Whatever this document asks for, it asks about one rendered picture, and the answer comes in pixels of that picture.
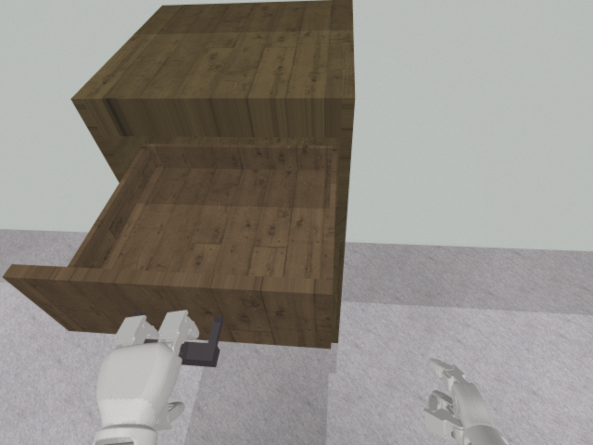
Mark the left robot hand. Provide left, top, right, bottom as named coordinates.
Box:
left=96, top=310, right=199, bottom=431

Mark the robot right forearm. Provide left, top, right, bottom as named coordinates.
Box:
left=462, top=425, right=509, bottom=445

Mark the handle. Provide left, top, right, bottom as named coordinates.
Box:
left=133, top=311, right=223, bottom=367

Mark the right robot hand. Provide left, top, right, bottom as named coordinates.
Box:
left=423, top=359, right=495, bottom=445

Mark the robot left forearm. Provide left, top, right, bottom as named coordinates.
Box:
left=93, top=424, right=158, bottom=445

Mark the drawer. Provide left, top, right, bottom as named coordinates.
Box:
left=3, top=144, right=337, bottom=349

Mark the cabinet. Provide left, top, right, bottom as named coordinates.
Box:
left=71, top=0, right=355, bottom=343

